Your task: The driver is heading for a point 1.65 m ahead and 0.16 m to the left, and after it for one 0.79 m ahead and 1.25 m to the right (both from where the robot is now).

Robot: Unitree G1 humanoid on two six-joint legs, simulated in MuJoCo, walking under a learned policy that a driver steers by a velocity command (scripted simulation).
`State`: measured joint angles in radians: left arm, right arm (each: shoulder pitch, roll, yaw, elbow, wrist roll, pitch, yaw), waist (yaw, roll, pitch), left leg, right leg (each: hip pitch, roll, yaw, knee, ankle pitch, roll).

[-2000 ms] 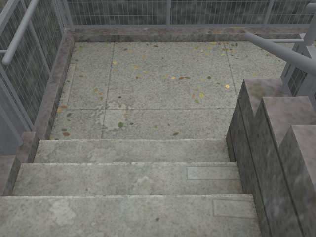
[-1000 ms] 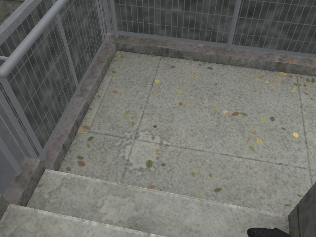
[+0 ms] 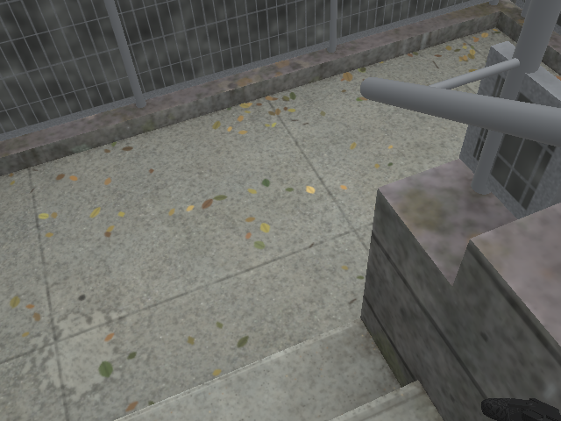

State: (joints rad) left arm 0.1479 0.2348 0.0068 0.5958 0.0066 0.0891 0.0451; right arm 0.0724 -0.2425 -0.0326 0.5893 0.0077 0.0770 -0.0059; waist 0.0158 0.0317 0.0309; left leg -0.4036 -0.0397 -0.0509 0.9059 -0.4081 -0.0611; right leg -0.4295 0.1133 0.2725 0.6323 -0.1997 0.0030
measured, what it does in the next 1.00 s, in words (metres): steps on the spot: left foot, then right foot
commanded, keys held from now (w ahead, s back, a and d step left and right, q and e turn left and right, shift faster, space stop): no key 0.90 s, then w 0.10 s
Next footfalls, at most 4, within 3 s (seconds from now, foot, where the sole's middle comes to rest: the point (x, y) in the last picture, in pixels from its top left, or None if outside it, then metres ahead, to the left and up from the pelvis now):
0.04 left None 0.01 0.12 -0.76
0.40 right None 0.07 -0.12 -0.76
1.60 left None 0.31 0.21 -0.92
2.14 right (318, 374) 0.73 -0.01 -1.08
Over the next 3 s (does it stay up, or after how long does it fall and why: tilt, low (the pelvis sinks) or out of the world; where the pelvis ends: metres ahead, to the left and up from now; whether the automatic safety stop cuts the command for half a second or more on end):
stays up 1.01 0.26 -0.47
